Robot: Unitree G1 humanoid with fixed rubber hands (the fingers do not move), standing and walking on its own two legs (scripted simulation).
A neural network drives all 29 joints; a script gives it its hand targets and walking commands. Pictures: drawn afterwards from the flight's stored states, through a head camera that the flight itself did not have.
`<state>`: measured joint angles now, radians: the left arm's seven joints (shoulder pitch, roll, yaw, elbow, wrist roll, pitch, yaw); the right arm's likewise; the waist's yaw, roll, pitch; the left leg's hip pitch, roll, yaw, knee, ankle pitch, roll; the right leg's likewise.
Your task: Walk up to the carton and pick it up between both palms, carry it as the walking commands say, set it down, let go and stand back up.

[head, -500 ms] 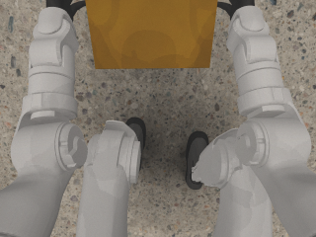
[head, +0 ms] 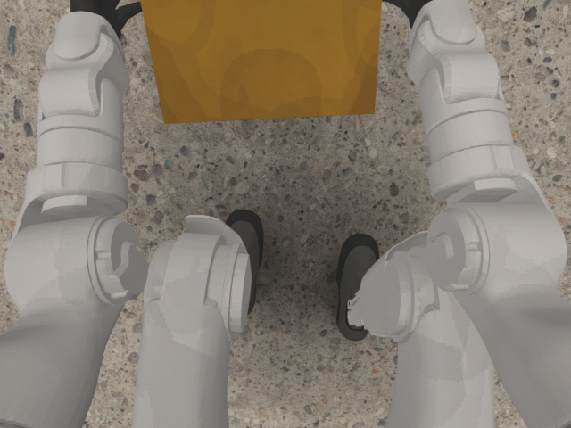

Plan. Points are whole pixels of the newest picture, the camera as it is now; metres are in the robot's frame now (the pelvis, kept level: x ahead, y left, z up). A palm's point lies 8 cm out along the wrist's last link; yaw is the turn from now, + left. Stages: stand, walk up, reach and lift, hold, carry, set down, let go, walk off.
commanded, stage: set down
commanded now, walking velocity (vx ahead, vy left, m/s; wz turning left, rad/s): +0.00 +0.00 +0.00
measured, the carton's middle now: (265, 13) +0.55 +0.10 -0.26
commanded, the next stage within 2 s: none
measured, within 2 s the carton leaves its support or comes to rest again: rests again in 1.04 s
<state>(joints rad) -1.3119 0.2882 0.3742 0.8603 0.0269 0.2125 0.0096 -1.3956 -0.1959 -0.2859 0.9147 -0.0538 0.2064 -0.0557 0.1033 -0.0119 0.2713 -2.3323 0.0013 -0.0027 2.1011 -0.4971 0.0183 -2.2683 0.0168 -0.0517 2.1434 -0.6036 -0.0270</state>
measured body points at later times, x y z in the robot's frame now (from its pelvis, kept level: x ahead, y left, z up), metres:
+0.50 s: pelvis +0.00 +0.00 -0.01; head +0.38 +0.02 +0.24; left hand +0.52 +0.26 -0.18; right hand +0.57 -0.07 -0.19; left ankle +0.12 +0.11 -0.35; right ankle +0.10 -0.11 -0.35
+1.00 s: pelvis +0.00 +0.00 -0.01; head +0.38 +0.02 +0.23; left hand +0.52 +0.26 -0.19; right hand +0.57 -0.07 -0.20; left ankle +0.12 +0.11 -0.35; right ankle +0.10 -0.11 -0.35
